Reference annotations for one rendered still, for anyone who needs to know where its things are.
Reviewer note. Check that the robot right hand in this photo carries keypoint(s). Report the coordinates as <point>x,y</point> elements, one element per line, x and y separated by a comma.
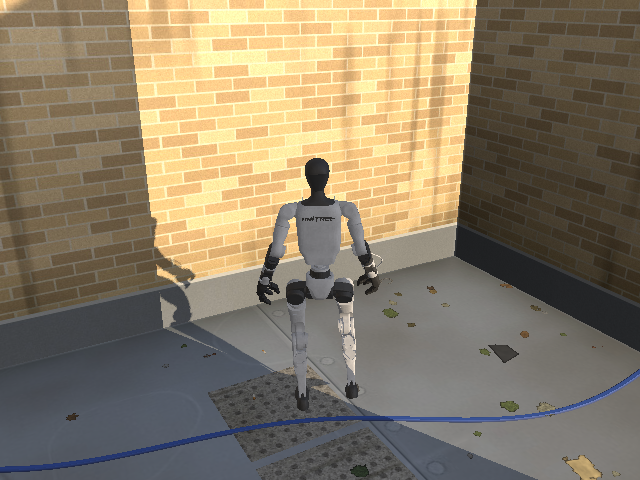
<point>366,280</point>

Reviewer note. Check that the left robot upper arm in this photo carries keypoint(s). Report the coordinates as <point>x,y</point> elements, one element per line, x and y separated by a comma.
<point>286,212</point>

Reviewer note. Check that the robot right forearm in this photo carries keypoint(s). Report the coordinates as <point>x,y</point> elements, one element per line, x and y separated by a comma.
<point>367,263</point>

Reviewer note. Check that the left robot thigh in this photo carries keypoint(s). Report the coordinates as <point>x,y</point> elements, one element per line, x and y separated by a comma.
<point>296,303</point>

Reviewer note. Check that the right robot upper arm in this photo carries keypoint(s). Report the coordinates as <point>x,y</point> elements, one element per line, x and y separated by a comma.
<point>350,211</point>

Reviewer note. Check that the robot left hand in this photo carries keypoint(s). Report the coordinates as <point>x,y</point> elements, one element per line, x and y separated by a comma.
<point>261,289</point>

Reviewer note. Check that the robot left forearm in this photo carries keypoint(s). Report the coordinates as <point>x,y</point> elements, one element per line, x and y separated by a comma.
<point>269,267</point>

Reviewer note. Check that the humanoid robot head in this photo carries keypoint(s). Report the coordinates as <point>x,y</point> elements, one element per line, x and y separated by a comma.
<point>317,174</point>

